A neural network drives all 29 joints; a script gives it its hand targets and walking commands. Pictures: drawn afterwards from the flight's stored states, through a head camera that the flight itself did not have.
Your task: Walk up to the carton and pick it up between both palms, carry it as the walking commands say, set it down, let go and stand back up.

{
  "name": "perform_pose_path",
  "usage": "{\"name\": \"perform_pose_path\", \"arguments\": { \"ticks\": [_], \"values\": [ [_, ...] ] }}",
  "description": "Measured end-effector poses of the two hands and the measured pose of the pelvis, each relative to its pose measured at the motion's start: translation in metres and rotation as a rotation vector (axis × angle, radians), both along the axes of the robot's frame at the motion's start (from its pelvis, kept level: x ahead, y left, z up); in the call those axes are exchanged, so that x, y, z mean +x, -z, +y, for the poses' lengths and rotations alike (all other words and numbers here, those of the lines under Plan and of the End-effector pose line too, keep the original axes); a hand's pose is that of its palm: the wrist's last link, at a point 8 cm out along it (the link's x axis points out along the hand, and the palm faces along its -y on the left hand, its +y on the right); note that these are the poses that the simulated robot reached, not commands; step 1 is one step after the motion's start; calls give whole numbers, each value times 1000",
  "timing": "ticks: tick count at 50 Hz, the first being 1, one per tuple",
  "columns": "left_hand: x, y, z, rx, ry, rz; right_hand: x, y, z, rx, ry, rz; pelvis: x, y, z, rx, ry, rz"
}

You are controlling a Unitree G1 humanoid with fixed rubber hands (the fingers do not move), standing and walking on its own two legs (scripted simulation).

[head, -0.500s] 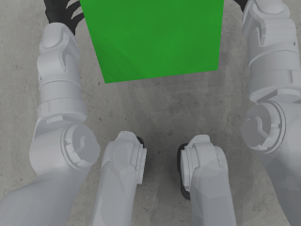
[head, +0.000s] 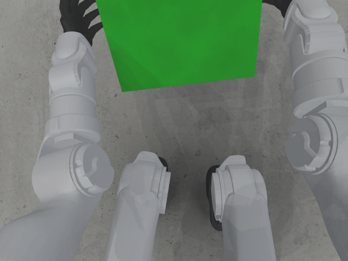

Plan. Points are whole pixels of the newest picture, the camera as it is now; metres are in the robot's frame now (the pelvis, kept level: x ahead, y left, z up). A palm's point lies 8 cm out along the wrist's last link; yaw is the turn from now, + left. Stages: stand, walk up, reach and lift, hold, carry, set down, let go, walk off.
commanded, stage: set down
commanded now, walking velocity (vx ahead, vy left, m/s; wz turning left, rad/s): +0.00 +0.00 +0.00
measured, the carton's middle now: (181, 24) +0.60 +0.01 -0.24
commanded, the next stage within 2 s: none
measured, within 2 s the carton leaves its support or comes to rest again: rests again in 1.28 s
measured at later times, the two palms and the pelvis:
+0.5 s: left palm (86, 39) +0.54 +0.18 -0.13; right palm (287, 8) +0.57 -0.18 -0.13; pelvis +0.00 +0.00 -0.01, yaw +0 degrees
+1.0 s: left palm (97, 58) +0.51 +0.18 -0.18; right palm (277, 32) +0.55 -0.19 -0.18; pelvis +0.00 +0.00 -0.02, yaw -1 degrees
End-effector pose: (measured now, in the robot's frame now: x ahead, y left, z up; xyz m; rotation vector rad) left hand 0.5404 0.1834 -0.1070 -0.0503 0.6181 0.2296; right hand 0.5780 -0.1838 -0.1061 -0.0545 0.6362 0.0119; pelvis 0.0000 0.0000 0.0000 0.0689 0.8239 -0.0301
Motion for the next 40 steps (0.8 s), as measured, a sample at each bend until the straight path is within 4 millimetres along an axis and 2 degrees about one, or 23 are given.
{"name": "perform_pose_path", "arguments": {
  "ticks": [18,40],
  "values": [
    [-1,19,0,7,-4,10,-4,22,-1,16,-16,10,-4,12,0,4,5,-51],
    [-6,38,0,9,1,26,-6,40,-1,11,-20,12,-1,20,0,3,7,-76]
  ]
}}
